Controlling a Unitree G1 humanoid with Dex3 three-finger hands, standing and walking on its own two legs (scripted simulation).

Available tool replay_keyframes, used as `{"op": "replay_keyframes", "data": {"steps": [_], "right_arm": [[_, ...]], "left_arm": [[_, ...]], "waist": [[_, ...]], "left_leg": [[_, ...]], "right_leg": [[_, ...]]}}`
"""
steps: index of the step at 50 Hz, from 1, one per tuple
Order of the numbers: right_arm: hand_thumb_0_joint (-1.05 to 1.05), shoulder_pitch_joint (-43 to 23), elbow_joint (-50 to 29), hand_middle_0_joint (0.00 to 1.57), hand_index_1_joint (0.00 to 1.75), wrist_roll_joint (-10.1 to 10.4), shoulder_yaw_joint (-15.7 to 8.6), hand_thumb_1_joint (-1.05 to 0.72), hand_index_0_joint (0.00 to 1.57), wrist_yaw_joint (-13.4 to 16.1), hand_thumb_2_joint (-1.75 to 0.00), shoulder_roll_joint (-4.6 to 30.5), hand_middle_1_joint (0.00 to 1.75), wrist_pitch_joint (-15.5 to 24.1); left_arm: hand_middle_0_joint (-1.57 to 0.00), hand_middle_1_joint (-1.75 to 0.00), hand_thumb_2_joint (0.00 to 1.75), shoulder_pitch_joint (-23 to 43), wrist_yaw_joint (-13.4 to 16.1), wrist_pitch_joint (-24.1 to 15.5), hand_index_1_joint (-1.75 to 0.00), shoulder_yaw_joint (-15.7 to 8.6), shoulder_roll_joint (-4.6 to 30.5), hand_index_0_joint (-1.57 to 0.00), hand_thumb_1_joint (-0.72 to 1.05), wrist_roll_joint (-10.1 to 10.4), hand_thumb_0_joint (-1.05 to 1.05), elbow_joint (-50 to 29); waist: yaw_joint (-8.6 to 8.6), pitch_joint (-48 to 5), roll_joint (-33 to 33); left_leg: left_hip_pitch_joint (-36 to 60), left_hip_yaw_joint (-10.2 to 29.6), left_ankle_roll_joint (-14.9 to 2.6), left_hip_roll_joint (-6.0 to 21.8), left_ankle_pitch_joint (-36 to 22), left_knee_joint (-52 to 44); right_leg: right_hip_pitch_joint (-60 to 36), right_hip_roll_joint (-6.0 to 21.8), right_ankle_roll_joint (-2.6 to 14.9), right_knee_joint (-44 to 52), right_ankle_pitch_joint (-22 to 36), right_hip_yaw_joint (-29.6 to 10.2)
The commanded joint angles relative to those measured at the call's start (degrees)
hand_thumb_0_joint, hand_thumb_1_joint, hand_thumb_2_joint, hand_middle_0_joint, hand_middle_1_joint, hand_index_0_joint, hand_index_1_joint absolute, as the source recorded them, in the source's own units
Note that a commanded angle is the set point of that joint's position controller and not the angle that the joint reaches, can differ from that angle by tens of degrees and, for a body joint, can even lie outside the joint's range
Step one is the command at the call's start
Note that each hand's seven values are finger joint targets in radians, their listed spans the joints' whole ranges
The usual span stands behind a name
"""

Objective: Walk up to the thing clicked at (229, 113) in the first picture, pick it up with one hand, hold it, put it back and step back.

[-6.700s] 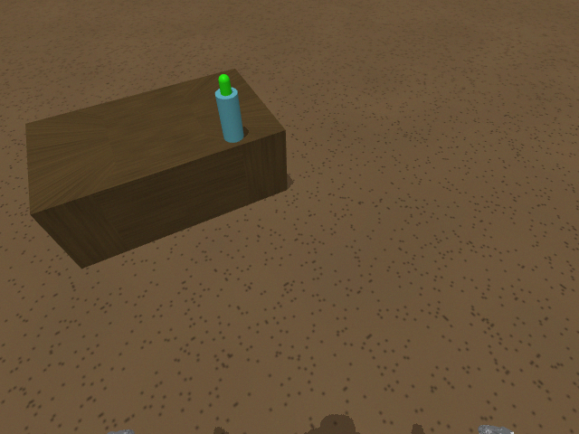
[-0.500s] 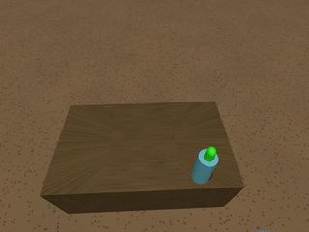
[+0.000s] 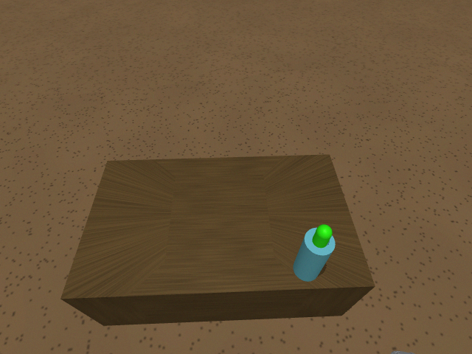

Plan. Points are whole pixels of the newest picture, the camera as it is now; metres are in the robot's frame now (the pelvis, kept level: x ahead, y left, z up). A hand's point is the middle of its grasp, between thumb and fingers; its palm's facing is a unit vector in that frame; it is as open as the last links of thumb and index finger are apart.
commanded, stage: stand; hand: right
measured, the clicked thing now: (314, 251) +0.40 -0.21 -0.29
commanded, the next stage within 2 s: go down in 0.48 s
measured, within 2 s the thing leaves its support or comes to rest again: neither
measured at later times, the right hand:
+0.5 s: hand out of the picture +0.08 -0.25 -0.15, palm faces -0.02 +0.94 -0.35, open 7.4 cm
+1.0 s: hand (386, 348) +0.14 -0.26 -0.15, palm faces +0.02 +0.94 -0.34, open 14.5 cm
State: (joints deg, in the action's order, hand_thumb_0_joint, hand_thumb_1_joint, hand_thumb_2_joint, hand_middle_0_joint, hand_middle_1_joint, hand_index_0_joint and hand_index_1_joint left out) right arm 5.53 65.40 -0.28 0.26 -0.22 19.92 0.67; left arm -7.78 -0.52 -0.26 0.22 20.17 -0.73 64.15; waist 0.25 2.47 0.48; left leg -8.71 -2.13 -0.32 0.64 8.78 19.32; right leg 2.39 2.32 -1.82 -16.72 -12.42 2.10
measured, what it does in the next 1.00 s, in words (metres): stands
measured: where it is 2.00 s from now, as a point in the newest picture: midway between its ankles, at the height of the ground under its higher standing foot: outside the picture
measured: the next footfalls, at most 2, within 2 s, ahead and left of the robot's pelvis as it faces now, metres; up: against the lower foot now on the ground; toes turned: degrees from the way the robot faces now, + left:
none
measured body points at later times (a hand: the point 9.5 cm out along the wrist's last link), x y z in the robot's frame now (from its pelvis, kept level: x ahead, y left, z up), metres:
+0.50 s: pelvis +0.00 +0.00 +0.00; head +0.01 +0.01 +0.45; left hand +0.07 +0.30 -0.14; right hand +0.08 -0.30 -0.13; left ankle +0.02 +0.11 -0.75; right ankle -0.04 -0.14 -0.75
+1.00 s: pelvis -0.01 -0.02 -0.02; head +0.03 -0.01 +0.43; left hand +0.12 +0.24 -0.13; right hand +0.14 -0.31 -0.12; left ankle +0.02 +0.11 -0.75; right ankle -0.04 -0.14 -0.75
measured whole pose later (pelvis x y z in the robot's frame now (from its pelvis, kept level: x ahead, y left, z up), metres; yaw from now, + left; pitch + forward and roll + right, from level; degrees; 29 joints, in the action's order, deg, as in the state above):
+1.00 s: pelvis -0.01 -0.02 -0.02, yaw -1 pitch +4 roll +1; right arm 2.9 46.3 -4.6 -6.7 -2.2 17.7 -12.4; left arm -13.8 3.1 -3.4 -0.3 14.3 2.5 40.6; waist -0.9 -0.4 1.3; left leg -21.1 -2.9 0.7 1.7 12.7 29.6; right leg 17.6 1.8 -0.5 -32.2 -18.8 0.8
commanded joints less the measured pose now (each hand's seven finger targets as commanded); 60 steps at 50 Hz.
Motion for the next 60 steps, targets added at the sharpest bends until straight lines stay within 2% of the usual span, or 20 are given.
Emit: {"op": "replay_keyframes", "data": {"steps": [1, 10, 26, 28, 29, 30, 31, 32, 33, 34, 35, 37, 38, 41, 42, 44, 47, 53, 56, 60], "right_arm": [[0.0, -2.48, -3.44, 0.2, 0.3, -0.15, -2.4, -0.9, 0.2, 0.58, -0.9, 12.44, 0.3, 1.3], [0.0, -2.4, -3.73, 0.2, 0.3, -0.16, -2.48, -0.9, 0.2, 0.71, -0.9, 12.36, 0.3, 1.21], [0.0, -2.47, -3.58, 0.2, 0.3, -0.14, -2.55, -0.9, 0.2, 0.66, -0.9, 12.39, 0.3, 1.14], [0.0, -2.56, -3.64, 0.2, 0.3, -0.16, -2.61, -0.9, 0.2, 0.64, -0.9, 12.49, 0.3, 1.22], [0.0, -2.51, -3.63, 0.12, 0.22, -0.15, -2.62, -0.82, 0.12, 0.65, -0.82, 12.63, 0.22, 1.22], [0.0, -22.61, -23.74, 0.04, 0.14, 2.13, -4.09, -0.74, 0.04, 0.96, -0.74, 3.2, 0.14, 6.6], [0.0, -24.35, -19.44, 0.04, 0.06, 0.76, -5.34, -0.66, 0.04, 1.0, -0.66, 6.74, 0.06, 6.02], [0.0, -13.4, -8.91, 0.04, 0.05, -0.1, -6.98, -0.58, 0.04, 0.75, -0.58, 7.69, 0.05, 3.8], [0.0, -10.42, -7.05, 0.04, 0.05, -0.75, -8.8, -0.5, 0.04, 0.17, -0.5, 9.94, 0.05, 2.98], [0.0, -11.77, -10.99, 0.07, 0.04, -1.58, -12.3, -0.42, 0.05, 0.27, -0.42, 15.52, 0.04, 2.87], [0.0, -13.53, -13.17, 0.07, 0.04, -2.17, -13.33, -0.34, 0.06, 0.0, -0.34, 17.07, 0.04, 2.87], [0.0, -6.06, -8.08, 0.09, 0.03, -4.41, -12.4, -0.25, 0.07, -1.29, -0.18, 12.73, 0.03, 0.52], [0.0, -2.8, -9.17, 0.09, 0.03, -5.08, -13.0, -0.19, 0.07, -1.55, -0.16, 12.85, 0.03, -0.58], [0.0, -8.65, -15.18, 0.1, 0.03, -6.3, -12.19, -0.05, 0.07, -1.6, -0.11, 12.14, 0.03, -4.71], [0.0, -8.33, -16.13, 0.09, 0.03, -6.0, -10.08, -0.01, 0.07, -1.75, -0.1, 8.83, 0.03, -6.56], [0.0, -6.78, -19.11, 0.09, 0.03, -5.52, -9.15, 0.1, 0.07, -1.63, -0.08, 7.41, 0.03, -9.69], [0.0, -3.96, -25.2, 0.07, 0.04, -4.51, -9.42, 0.27, 0.06, -1.52, -0.07, 7.91, 0.04, -13.15], [0.0, -4.42, -34.86, 0.05, 0.05, -4.18, -9.36, 0.47, 0.05, -1.34, -0.06, 8.04, 0.05, -15.67], [0.0, -3.67, -39.18, 0.04, 0.05, -4.49, -10.61, 0.53, 0.04, -0.72, -0.06, 9.53, 0.05, -15.6], [0.0, 0.29, -43.68, 0.04, 0.05, -4.03, -9.08, 0.54, 0.04, -0.27, -0.05, 7.33, 0.05, -16.65]], "left_arm": [[-0.2, -0.3, 0.9, 1.31, 0.96, -1.31, -0.3, -2.52, 12.06, -0.2, 0.9, -0.1, 0.0, -3.14], [-0.2, -0.3, 0.9, 1.63, 1.08, -1.2, -0.3, -2.51, 11.85, -0.2, 0.9, -0.15, 0.0, -3.35], [-0.2, -0.3, 0.9, 1.23, 0.94, -1.09, -0.3, -2.55, 11.94, -0.2, 0.9, -0.16, 0.0, -3.37], [-0.2, -0.3, 0.9, 1.36, 1.02, -1.16, -0.3, -2.51, 11.98, -0.2, 0.9, -0.14, 0.0, -3.5], [-0.21, -0.31, 0.92, 1.03, 1.03, -1.16, -0.32, -2.49, 11.76, -0.2, 0.89, -0.18, 0.0, -3.3], [-0.22, -0.32, 0.92, 1.7, 2.08, -4.43, -0.32, -1.86, 3.48, -0.22, 0.9, 2.72, 0.0, -19.83], [-0.21, -0.31, 0.92, -0.9, 2.61, -4.4, -0.31, -2.21, 4.84, -0.21, 0.89, 3.16, 0.0, -16.85], [-0.21, -0.31, 0.94, -2.0, 2.56, -3.81, -0.32, -2.85, 5.95, -0.21, 0.88, 3.09, 0.0, -16.47], [-0.22, -0.32, 0.94, -2.27, 2.52, -3.25, -0.33, -4.1, 6.27, -0.21, 0.89, 2.75, 0.0, -16.87], [-0.22, -0.32, 0.93, -3.98, 3.14, -3.22, -0.33, -4.95, 7.08, -0.21, 0.87, 2.66, 0.0, -19.24], [-0.21, -0.31, 0.91, -6.12, 3.68, -3.28, -0.31, -5.24, 6.8, -0.21, 0.89, 2.72, 0.0, -20.53], [-0.2, -0.3, 0.9, -8.62, 3.75, -2.96, -0.3, -5.52, 5.21, -0.2, 0.9, 1.99, 0.0, -21.1], [-0.2, -0.3, 0.89, -7.91, 3.74, -3.12, -0.29, -5.35, 5.02, -0.21, 0.9, 2.14, 0.0, -22.71], [-0.2, -0.3, 0.88, -4.03, 4.19, -3.96, -0.3, -4.49, 4.42, -0.21, 0.9, 2.51, 0.0, -26.93], [-0.2, -0.3, 0.89, -3.6, 4.26, -4.18, -0.3, -4.27, 4.14, -0.21, 0.9, 2.62, 0.0, -27.84], [-0.2, -0.3, 0.89, -2.18, 4.43, -4.99, -0.3, -4.06, 4.1, -0.21, 0.9, 3.05, 0.0, -29.77], [-0.2, -0.3, 0.89, -1.98, 4.64, -5.9, -0.3, -3.86, 3.66, -0.2, 0.89, 3.21, 0.0, -31.33], [-0.2, -0.3, 0.9, -4.23, 4.98, -7.78, -0.3, -3.55, 2.87, -0.2, 0.89, 2.48, 0.0, -31.25], [-0.2, -0.3, 0.9, -5.01, 5.37, -8.98, -0.3, -3.6, 2.73, -0.2, 0.9, 2.16, 0.0, -31.0], [-0.2, -0.3, 0.91, -4.5, 5.81, -10.36, -0.31, -3.15, 1.97, -0.2, 0.89, 1.83, 0.0, -31.49]], "waist": [[-0.39, -4.12, -1.04], [-0.15, -4.3, -0.98], [-0.16, -2.86, -0.61], [-0.29, -3.3, -0.74], [-0.22, -3.44, -0.72], [-6.14, -0.03, 2.03], [-3.27, -2.7, -1.15], [-2.44, -1.0, -3.44], [-1.55, -0.8, -4.04], [-0.86, -8.72, -3.54], [-0.96, -14.57, -1.47], [-0.53, -14.55, -2.36], [0.93, -15.21, -2.8], [1.74, -13.99, 2.81], [1.17, -11.92, 2.74], [0.71, -9.6, 1.58], [0.34, -8.64, 1.19], [-1.68, -11.67, -0.13], [-1.59, -14.4, 2.06], [-1.64, -15.79, 4.36]], "left_leg": [[3.78, 6.94, -1.0, 7.41, -10.58, -2.51], [3.99, 6.54, -1.08, 7.24, -12.02, -2.03], [3.34, 6.82, -1.07, 6.93, -7.34, -2.95], [3.64, 7.09, -1.16, 7.27, -9.46, -2.68], [3.76, 6.92, -1.16, 7.09, -9.25, -2.54], [-5.33, 1.36, 0.95, 0.16, -6.39, 0.65], [-2.24, 0.72, 1.3, -0.16, -5.15, 1.27], [-3.72, 0.25, 1.36, -0.25, -1.86, 1.89], [-5.48, 0.48, 1.23, 0.38, -1.86, 3.57], [-1.73, 1.03, 1.2, 0.9, -4.08, 4.61], [0.83, 1.48, 1.05, 1.3, -7.41, 5.79], [0.23, 1.02, 0.64, 0.91, -8.72, 6.79], [1.39, 0.68, 0.58, 0.73, -9.14, 6.74], [0.33, -0.31, -0.17, 0.33, -4.73, 6.3], [-1.3, -0.52, -0.37, 0.11, -2.96, 6.0], [-3.45, -1.09, -0.45, -0.44, -0.18, 5.72], [-5.01, -1.75, -0.47, -0.81, 2.47, 6.15], [-7.46, -1.91, -0.11, -1.05, -2.02, 10.05], [-8.22, -1.85, -0.19, -1.0, -4.04, 12.66], [-9.66, -1.85, -0.19, -0.73, -4.01, 14.91]], "right_leg": [[2.13, 6.46, 2.24, 3.15, 7.47, -4.26], [2.02, 6.63, 2.3, 3.08, 8.92, -4.25], [3.1, 6.52, 2.52, 3.43, 5.57, -4.37], [2.7, 6.51, 2.46, 3.03, 6.37, -4.23], [2.77, 6.56, 2.37, 3.2, 6.73, -4.24], [10.86, -2.46, 3.09, -3.1, 4.41, 1.27], [10.59, -2.43, 3.14, -3.83, 4.35, 0.73], [12.83, -2.77, 3.44, -4.87, 2.11, 0.72], [15.39, -3.08, 3.33, -7.26, 2.47, 0.91], [14.56, -3.24, 3.26, -8.49, 4.68, 0.84], [13.4, -3.55, 2.95, -9.8, 7.4, 0.94], [14.74, -3.56, 2.67, -10.31, 8.86, 0.71], [15.61, -3.58, 2.56, -10.34, 9.69, 0.79], [15.89, -3.28, 1.74, -9.22, 7.12, 0.42], [16.35, -2.99, 1.79, -8.83, 5.6, 0.19], [17.55, -2.47, 1.85, -8.63, 3.01, -0.29], [18.3, -2.38, 2.12, -9.05, 0.55, -0.99], [17.61, -1.91, 2.43, -13.0, 5.36, -1.82], [16.99, -1.64, 1.84, -15.74, 9.64, -2.35], [18.01, -1.66, 1.41, -18.14, 10.64, -2.76]]}}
